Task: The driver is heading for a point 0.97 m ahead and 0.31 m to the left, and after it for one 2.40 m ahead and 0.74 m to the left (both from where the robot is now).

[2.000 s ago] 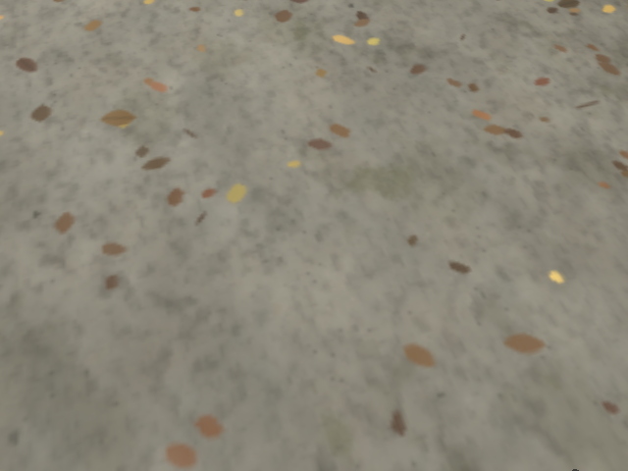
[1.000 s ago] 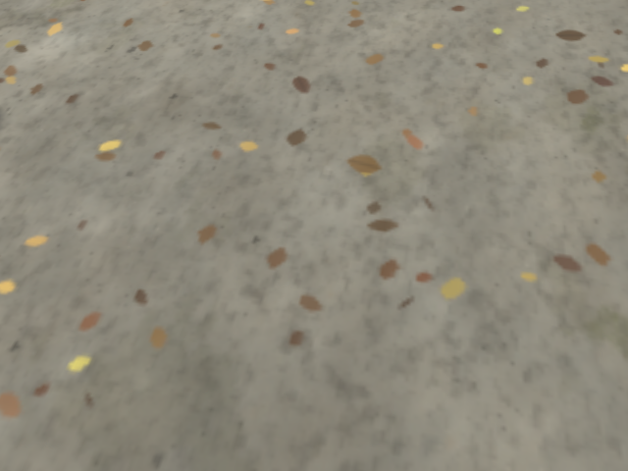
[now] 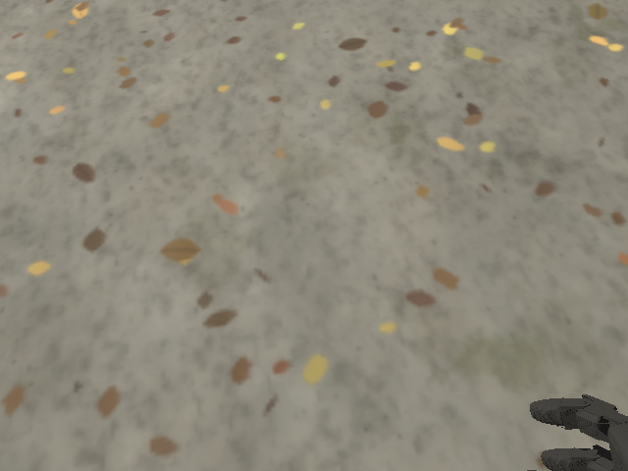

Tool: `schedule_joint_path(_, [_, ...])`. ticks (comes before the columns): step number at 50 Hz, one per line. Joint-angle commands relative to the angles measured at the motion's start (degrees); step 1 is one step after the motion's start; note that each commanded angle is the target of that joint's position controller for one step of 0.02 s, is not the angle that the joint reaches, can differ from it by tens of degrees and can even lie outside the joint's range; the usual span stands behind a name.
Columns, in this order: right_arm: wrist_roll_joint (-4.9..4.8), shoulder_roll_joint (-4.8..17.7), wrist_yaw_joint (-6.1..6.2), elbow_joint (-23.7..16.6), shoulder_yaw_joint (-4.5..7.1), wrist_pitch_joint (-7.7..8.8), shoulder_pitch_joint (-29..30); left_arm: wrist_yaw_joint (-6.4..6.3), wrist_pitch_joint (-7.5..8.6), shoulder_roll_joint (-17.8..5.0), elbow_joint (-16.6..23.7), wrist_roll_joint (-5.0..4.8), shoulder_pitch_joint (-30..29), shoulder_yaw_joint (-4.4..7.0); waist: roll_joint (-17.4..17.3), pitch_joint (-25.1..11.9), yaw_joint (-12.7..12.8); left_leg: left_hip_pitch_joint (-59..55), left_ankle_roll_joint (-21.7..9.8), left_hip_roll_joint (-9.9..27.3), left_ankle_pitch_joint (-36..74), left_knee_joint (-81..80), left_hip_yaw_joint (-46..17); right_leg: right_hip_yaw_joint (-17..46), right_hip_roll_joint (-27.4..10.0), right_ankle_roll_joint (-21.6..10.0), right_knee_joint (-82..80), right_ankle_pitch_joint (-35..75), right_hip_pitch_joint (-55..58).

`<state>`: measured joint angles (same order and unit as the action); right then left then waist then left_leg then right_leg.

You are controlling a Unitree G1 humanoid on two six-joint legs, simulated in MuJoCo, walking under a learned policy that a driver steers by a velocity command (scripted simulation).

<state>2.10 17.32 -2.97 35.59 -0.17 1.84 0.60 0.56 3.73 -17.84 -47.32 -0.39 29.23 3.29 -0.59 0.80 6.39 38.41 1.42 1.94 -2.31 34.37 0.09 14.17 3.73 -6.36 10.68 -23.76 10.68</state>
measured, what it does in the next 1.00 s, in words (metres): walks ahead, turning left: left foot, then right foot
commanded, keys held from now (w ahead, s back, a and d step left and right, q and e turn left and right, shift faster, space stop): w+shift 0.06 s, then w+q+shift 0.88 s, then q+shift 0.06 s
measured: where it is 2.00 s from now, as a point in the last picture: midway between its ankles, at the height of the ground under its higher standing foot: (273, 191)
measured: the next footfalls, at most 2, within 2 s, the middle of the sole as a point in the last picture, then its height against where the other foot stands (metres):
left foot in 0.04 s outside the picture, level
right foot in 0.44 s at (436, 416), level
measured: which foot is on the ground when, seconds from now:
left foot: up 0.00-0.02, down 0.04-0.44, up 0.46-0.84, down 0.86-1.00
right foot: down 0.00-0.06, up 0.08-0.42, down 0.44-0.86, up 0.88-1.00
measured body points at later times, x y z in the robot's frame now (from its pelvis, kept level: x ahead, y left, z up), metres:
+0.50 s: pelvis +0.45 -0.01 +0.00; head +0.47 -0.02 +0.45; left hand +0.66 +0.24 -0.05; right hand +0.44 -0.30 -0.14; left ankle +0.25 +0.11 -0.65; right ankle +0.53 -0.13 -0.72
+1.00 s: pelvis +0.87 +0.13 -0.01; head +0.91 +0.13 +0.44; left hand +0.83 +0.40 -0.11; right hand +1.11 -0.05 -0.14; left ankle +0.89 +0.15 -0.72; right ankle +0.88 -0.07 -0.60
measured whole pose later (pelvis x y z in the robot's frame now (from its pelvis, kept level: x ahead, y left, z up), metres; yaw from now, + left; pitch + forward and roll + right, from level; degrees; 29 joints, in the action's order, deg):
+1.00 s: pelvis +0.87 +0.13 -0.01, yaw +38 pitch -1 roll +1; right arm 1.1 19.3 -0.5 45.1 3.4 -0.3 -16.4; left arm -0.2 5.2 -12.5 -40.6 3.1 12.0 -0.8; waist -1.0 4.5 0.5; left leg 18.7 -11.6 -13.0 -15.7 35.2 2.6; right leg 4.5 -4.5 2.4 80.5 -21.1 -24.7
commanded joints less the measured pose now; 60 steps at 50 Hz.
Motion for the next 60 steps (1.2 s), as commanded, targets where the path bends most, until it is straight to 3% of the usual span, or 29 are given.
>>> schedule_joint_path(1, [-0.43, 8.5, 1.77, -1.2, 3.14, 1.20, -7.3, -0.42, 1.54, -13.0, 2.0, 0.65, -4.2, 2.98, 6.3, -4.5, -8.7, -26.3, -3.6, -6.7, -5.9, -0.1, 4.8, 1.9, -10.6, -3.6, 12.6, 64.7, -11.1])
schedule_joint_path(2, [-0.85, 9.8, 2.95, 2.1, 4.13, 1.17, -19.7, -0.41, 1.33, -13.2, 1.8, 1.35, -6.7, 3.00, 5.8, -9.7, -15.8, -39.2, -4.5, -5.7, -8.3, -0.6, 5.1, -0.1, -8.9, -2.5, 27.4, 65.4, -15.7])
schedule_joint_path(3, [0.13, 13.0, 4.34, 4.7, 5.57, 1.45, -31.8, -0.65, 1.79, -9.2, 2.1, 2.17, -7.4, 1.99, 1.8, -15.2, -20.6, -52.9, -5.4, 2.9, -23.3, 0.8, -4.5, -2.0, -5.7, -2.0, 46.9, 52.2, -26.9])
schedule_joint_path(4, [2.10, 19.0, 4.10, 6.1, 6.91, 1.73, -34.1, 0.14, 2.11, -0.6, 5.0, 0.21, -3.2, -0.04, -19.2, -20.7, -15.4, -60.4, -11.8, 17.0, -50.7, -12.5, -38.3, -4.8, 4.3, 0.4, 68.4, 6.9, -43.2])
schedule_joint_path(5, [0.64, 14.8, 2.88, 6.0, 6.19, 1.75, -27.6, 0.55, 2.55, -2.5, 5.1, 1.12, -5.4, -0.73, -17.8, -15.5, -12.9, -54.6, -13.5, 17.5, -50.1, -22.9, -55.5, -2.8, 3.8, -1.0, 71.2, 1.8, -49.2])
schedule_joint_path(7, [-0.21, 8.4, 2.05, 6.2, 5.47, 2.15, -21.1, 1.11, 2.21, -5.9, 5.7, 2.48, -13.7, -0.55, -2.1, -5.6, -10.9, -41.9, -16.0, 14.2, -36.5, -20.2, -39.1, -5.6, -2.3, -0.9, 68.7, 8.4, -49.9])
schedule_joint_path(9, [-0.19, 4.8, 2.09, 9.1, 4.07, 2.40, -22.3, 1.62, 1.67, -4.2, 8.6, 4.23, -17.9, -1.19, -2.6, -1.2, -7.8, -32.5, -15.6, 9.6, -27.8, -21.0, -31.5, -6.9, -5.3, 0.7, 62.1, 6.8, -48.4])
schedule_joint_path(13, [-1.08, 6.2, 2.85, 10.7, 4.41, 3.53, -23.6, 2.30, 0.76, -2.1, 13.8, 4.78, -25.2, -3.27, -3.1, 5.2, -5.3, -22.1, -17.4, 8.1, -21.2, -27.0, -26.4, -8.9, -9.7, 5.6, 46.4, 6.5, -49.6])
schedule_joint_path(17, [-1.78, 10.7, 1.93, 9.0, 6.32, 4.00, -21.3, 3.49, 1.08, -2.4, 14.7, 2.29, -28.8, -4.05, -3.2, 3.6, -5.3, -8.9, -14.1, 4.6, -11.4, -31.2, -19.0, -14.8, -5.1, 7.3, 28.4, 20.3, -23.7])
schedule_joint_path(19, [-2.31, 11.1, 1.49, 9.5, 6.56, 3.95, -23.4, 2.45, 1.06, -4.4, 13.9, 2.33, -27.8, -3.03, -1.3, 2.3, -5.2, -15.3, -12.3, 5.4, -3.8, -26.0, -18.9, -14.5, -4.8, 7.1, 23.9, 20.9, -21.1])
schedule_joint_path(21, [-2.17, 11.9, 1.29, 10.4, 6.84, 3.72, -25.0, 0.65, 1.48, -7.3, 10.3, 3.21, -16.6, -1.08, 2.4, -5.4, 0.0, -18.4, -9.9, 0.7, 12.5, -4.5, -14.4, -15.8, -2.5, 6.0, 20.8, 14.3, -8.0])
schedule_joint_path(22, [-2.42, 10.2, 1.19, 9.7, 6.41, 4.11, -23.6, -0.74, 1.82, -10.7, 9.1, 4.17, -6.6, 0.39, 4.4, -11.6, 5.3, -10.5, -8.1, -2.8, 8.2, 13.2, -11.5, -8.8, -10.2, 4.5, 20.5, 5.4, 4.1])
schedule_joint_path(23, [-3.40, 1.2, 1.70, 6.8, 4.36, 4.32, -24.3, -1.77, 1.79, -15.7, 8.8, 5.72, 0.1, 1.58, 16.6, -17.5, 4.9, 1.4, -7.3, -7.0, -24.4, 33.0, -7.3, 16.6, -27.9, 2.3, 10.5, -20.4, 12.2])
schedule_joint_path(24, [-3.93, 2.4, 1.99, 5.2, 4.08, 3.51, -26.2, -1.77, 1.15, -15.8, 9.0, 4.60, -3.7, 2.00, 19.6, -18.1, 0.7, 7.6, -8.0, -5.3, -22.2, 42.6, -5.9, 35.4, -31.4, -0.9, 1.3, -28.6, 8.1])
schedule_joint_path(26, [-1.65, 3.9, 1.53, 6.1, 4.24, 1.76, -19.6, -1.19, 1.26, -6.1, 9.4, 3.45, -11.9, 0.27, 6.1, -4.2, -1.9, 10.0, -7.8, 0.9, -13.9, 42.6, -4.3, 16.2, -26.0, -0.7, 3.3, -14.0, -4.6])
schedule_joint_path(31, [-0.30, 0.3, -1.05, 3.0, 3.50, -1.64, -11.8, -0.37, 3.27, -1.2, 3.8, 1.57, -8.7, -0.79, 6.1, 1.8, -5.5, 10.6, -6.3, 4.3, -9.9, 38.9, -2.5, -9.4, -19.7, 2.8, 1.0, 20.9, -11.1])
schedule_joint_path(36, [-0.46, 0.9, -2.86, -2.5, 1.83, -1.62, -0.1, -0.80, 4.04, -2.8, 1.7, 1.79, -10.3, -0.48, 3.1, 6.1, -7.2, 3.9, -8.0, 2.1, 2.0, 19.1, 5.1, -26.1, -15.1, 4.4, -3.9, 36.4, -15.1])
schedule_joint_path(38, [-0.50, 1.3, -3.25, -3.0, 1.41, -1.51, 2.2, -1.25, 3.92, -5.5, 0.7, 1.82, -7.4, -0.08, 2.3, 6.0, -7.2, -5.2, -10.0, -2.2, 3.0, 11.0, 11.3, -29.6, -14.5, 5.7, -1.5, 58.9, -14.2])
schedule_joint_path(41, [-0.56, 5.9, -2.16, 1.2, 2.89, -1.31, -12.0, -2.64, 1.83, -11.6, 1.6, 2.24, -8.1, 1.48, 6.5, -3.6, -16.0, -22.7, -13.0, -7.8, -2.5, 9.0, 11.5, -29.0, -17.6, 6.2, 20.1, 86.7, -9.7])
schedule_joint_path(42, [-0.54, 8.4, -1.30, 4.9, 4.28, -1.16, -24.2, -2.76, 0.92, -12.6, 2.9, 2.46, -11.1, 1.81, 7.0, -8.9, -21.7, -35.7, -15.1, -8.1, -4.0, 7.5, 8.2, -27.4, -18.4, 5.3, 34.9, 85.5, -14.1])
schedule_joint_path(43, [-0.89, 11.0, 0.22, 8.4, 6.02, -1.14, -32.3, -2.11, 0.36, -11.5, 3.2, 2.95, -12.0, 1.81, 2.3, -11.7, -23.6, -49.9, -16.9, -7.2, -6.6, 3.6, 3.2, -27.2, -14.3, 5.3, 55.4, 57.5, -25.0])
schedule_joint_path(44, [-2.11, 15.5, 1.73, 8.3, 7.51, -2.07, -27.9, -0.95, 0.86, -3.7, 4.9, 3.84, -12.8, -0.12, -11.5, -7.1, -17.8, -54.0, -18.7, 0.5, -4.6, 4.0, -10.2, -26.1, -3.5, 6.5, 78.8, -1.1, -43.5])
schedule_joint_path(45, [-0.16, 21.2, 1.82, 4.7, 8.45, -2.71, -24.3, -0.93, 2.01, -4.8, 12.1, 2.14, -8.4, -0.56, -14.1, -19.2, -12.5, -68.8, -30.6, 11.5, -11.7, -7.8, -40.0, -13.9, -1.4, 7.9, 89.5, -5.5, -60.7])
schedule_joint_path(46, [-0.59, 18.3, 2.49, 3.8, 8.43, -2.97, -24.9, -0.90, 3.41, -7.4, 12.8, 2.68, -14.1, -0.80, -3.0, -16.5, -14.9, -64.4, -29.0, 13.2, -22.4, -17.9, -46.7, -8.8, -4.5, 7.5, 84.7, 0.1, -64.1])
schedule_joint_path(48, [-0.91, 13.0, 3.17, 5.5, 7.05, -1.58, -20.4, -1.06, 3.56, -7.2, 12.1, 3.10, -16.4, -1.19, 6.1, 0.0, -8.2, -42.8, -24.9, 9.6, -10.0, -20.9, -38.3, -9.3, -8.6, 8.1, 72.2, 3.1, -58.7])
schedule_joint_path(50, [-1.55, 10.8, 3.53, 5.2, 5.87, 0.26, -17.4, -1.15, 0.95, -6.5, 11.1, 4.39, -13.7, -1.40, 8.2, 4.2, -3.4, -28.2, -23.7, 6.0, 19.3, -18.9, -27.9, -9.9, -10.5, 10.6, 65.3, 0.2, -49.3])
schedule_joint_path(55, [-2.06, 9.2, 2.61, 6.7, 5.78, 1.40, -16.5, -0.43, -0.50, -0.2, 13.9, 2.59, -19.2, -3.35, 1.9, -0.5, -4.0, -17.5, -14.5, -6.3, 40.4, -14.0, -9.6, -17.2, -6.2, 9.2, 35.1, 21.0, -32.7])
schedule_joint_path(58, [-2.86, 5.5, 2.46, 9.8, 4.62, 2.23, -22.9, -0.14, 0.07, 0.7, 12.4, 1.96, -21.7, -3.58, -0.9, -2.6, -9.3, -26.0, -10.2, -4.4, 32.4, -15.4, -9.6, -18.7, -3.6, 6.2, 24.3, 37.2, -29.3])
schedule_joint_path(60, [-1.78, 7.0, 3.22, 10.7, 4.90, 2.41, -23.7, -0.28, 0.61, -1.5, 11.0, 2.30, -20.0, -2.79, -2.7, -2.0, -8.7, -34.1, -8.6, -1.6, 33.9, -12.5, -10.0, -17.8, -2.5, 4.0, 19.7, 35.7, -29.2])
Keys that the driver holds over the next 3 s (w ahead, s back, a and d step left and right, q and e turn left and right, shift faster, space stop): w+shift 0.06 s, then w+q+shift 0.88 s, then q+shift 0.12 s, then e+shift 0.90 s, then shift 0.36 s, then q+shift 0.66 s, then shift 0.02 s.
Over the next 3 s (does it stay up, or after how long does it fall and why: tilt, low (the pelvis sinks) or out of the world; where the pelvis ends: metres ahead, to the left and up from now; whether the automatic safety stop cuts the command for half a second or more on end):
stays up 1.15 0.35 0.02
